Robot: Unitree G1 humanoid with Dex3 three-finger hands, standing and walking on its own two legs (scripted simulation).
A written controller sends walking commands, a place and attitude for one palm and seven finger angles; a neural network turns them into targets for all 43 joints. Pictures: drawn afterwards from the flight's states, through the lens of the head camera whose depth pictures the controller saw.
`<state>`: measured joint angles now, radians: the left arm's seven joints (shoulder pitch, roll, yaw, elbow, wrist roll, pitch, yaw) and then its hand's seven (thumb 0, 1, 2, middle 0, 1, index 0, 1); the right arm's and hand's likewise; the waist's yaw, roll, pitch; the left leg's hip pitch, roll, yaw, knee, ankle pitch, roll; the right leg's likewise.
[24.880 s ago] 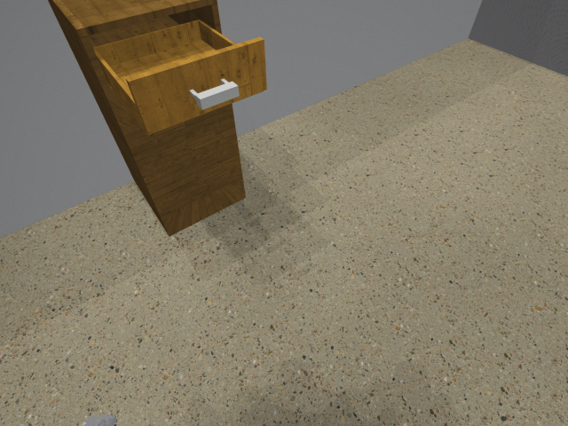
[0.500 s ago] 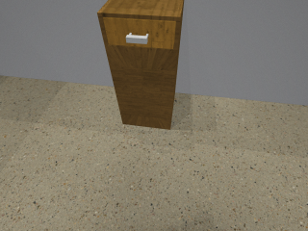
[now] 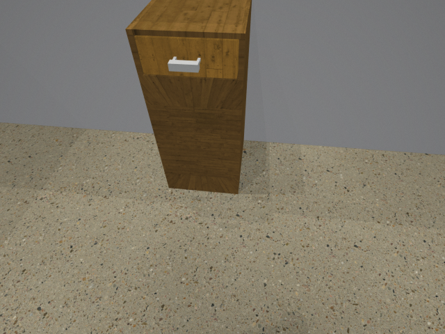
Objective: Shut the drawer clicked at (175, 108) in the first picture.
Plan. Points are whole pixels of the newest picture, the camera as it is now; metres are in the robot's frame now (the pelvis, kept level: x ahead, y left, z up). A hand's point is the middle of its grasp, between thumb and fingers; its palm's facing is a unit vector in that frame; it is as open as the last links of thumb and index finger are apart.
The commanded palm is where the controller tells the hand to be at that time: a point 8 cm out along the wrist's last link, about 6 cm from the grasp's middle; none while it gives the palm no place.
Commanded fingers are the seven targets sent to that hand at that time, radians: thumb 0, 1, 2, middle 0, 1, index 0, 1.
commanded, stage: look to check the result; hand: left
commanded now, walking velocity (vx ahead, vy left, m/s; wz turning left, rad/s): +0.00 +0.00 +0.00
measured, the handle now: (185, 62) +0.95 +0.17 +0.02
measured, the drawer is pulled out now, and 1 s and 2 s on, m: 0.00 0.00 0.00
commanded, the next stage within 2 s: stand and wait in 0.54 s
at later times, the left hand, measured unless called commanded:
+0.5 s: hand out of the picture +0.04 +0.19 -0.17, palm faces +0.00 -0.97 -0.25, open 7.4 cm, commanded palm none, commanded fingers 0.00 0.90 0.90 -0.20 -0.30 -0.20 -0.30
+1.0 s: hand out of the picture +0.07 +0.20 -0.17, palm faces -0.01 -0.97 -0.26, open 7.4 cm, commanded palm none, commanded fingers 0.00 0.90 0.90 -0.20 -0.30 -0.20 -0.30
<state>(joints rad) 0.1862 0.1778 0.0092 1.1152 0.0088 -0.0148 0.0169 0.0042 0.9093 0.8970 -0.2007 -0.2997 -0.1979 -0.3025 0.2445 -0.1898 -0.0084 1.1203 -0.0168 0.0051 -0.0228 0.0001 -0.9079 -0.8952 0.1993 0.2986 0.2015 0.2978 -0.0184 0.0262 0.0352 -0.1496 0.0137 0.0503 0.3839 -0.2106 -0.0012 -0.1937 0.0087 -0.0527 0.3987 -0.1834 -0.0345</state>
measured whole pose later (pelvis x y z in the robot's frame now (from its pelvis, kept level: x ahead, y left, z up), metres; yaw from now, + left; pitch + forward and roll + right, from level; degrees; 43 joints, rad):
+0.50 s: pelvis +0.02 -0.01 +0.00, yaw +0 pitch -1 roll +0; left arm 0.20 0.21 0.01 1.15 0.00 -0.01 0.02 0.01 0.91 0.90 -0.20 -0.30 -0.20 -0.30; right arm 0.22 -0.21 0.00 1.13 -0.02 0.01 -0.03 0.00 -0.91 -0.90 0.20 0.30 0.20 0.30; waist -0.01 0.02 0.05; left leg -0.12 0.03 0.04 0.36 -0.22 -0.01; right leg -0.15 0.03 -0.06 0.35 -0.18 -0.04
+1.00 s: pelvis +0.03 +0.00 +0.00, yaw +0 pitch -1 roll +0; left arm 0.18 0.22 0.01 1.14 0.01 -0.02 0.02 0.01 0.91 0.90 -0.20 -0.30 -0.20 -0.30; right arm 0.21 -0.21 0.00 1.14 -0.01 0.00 -0.03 0.00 -0.91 -0.90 0.20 0.30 0.20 0.30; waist -0.01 0.02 0.05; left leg -0.10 0.02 0.06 0.34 -0.23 -0.01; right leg -0.14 0.02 -0.05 0.35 -0.20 -0.03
